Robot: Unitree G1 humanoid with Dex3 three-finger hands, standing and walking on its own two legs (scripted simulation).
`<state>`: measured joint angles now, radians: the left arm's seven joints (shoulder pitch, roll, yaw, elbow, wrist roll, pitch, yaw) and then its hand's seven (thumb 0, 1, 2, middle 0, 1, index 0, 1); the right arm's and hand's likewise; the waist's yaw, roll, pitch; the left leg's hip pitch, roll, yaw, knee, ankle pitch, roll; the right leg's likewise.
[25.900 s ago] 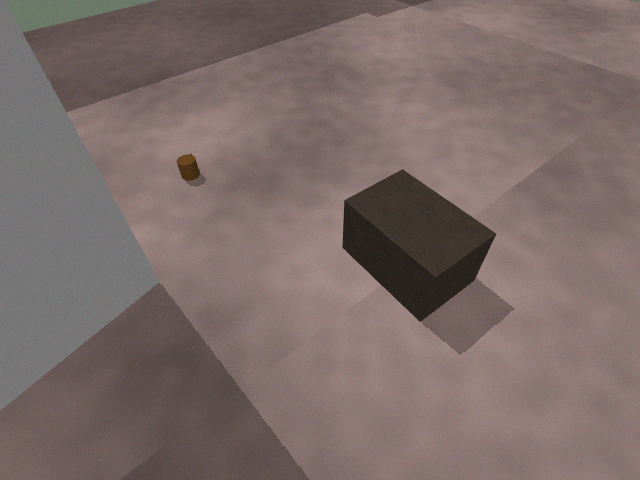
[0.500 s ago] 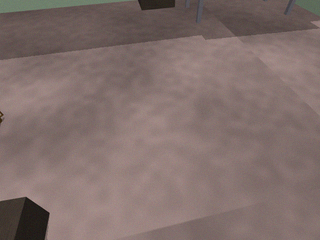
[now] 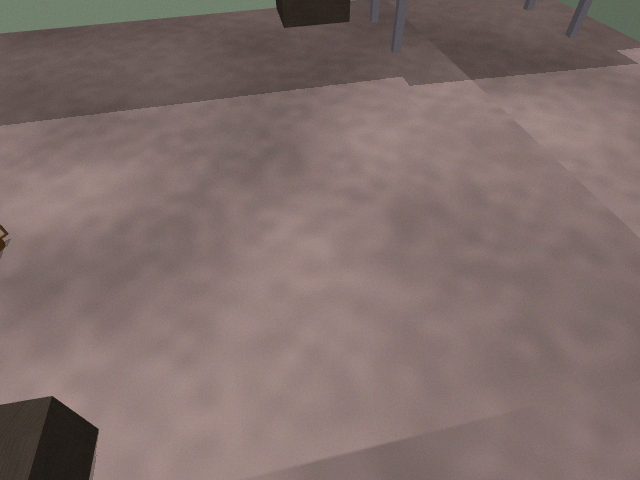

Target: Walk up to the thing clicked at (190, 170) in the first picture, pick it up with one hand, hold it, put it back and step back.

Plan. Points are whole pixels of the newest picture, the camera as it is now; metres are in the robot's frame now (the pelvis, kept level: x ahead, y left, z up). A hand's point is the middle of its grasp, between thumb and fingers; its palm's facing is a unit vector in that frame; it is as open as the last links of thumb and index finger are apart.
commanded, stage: stand
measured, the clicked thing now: out of the picture +1.17 +1.46 -0.73
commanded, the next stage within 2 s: walk up in 0.50 s
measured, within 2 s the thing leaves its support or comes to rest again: neither
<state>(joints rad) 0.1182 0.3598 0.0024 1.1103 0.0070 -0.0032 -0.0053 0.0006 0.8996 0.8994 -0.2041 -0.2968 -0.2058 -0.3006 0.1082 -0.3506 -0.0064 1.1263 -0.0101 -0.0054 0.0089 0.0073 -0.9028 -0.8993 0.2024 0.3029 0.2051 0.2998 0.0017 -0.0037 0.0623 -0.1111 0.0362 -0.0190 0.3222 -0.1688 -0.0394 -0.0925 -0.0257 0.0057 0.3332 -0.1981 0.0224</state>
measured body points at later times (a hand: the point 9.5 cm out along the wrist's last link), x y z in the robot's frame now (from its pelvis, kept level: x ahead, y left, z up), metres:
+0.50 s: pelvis +0.00 +0.00 +0.00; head +0.01 +0.00 +0.45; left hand +0.07 +0.31 -0.13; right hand +0.07 -0.30 -0.13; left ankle +0.01 +0.14 -0.75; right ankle -0.01 -0.13 -0.75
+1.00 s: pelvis +0.12 +0.04 -0.01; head +0.13 +0.06 +0.44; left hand +0.20 +0.37 -0.13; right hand +0.13 -0.29 -0.11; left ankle +0.08 +0.16 -0.75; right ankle +0.22 -0.10 -0.70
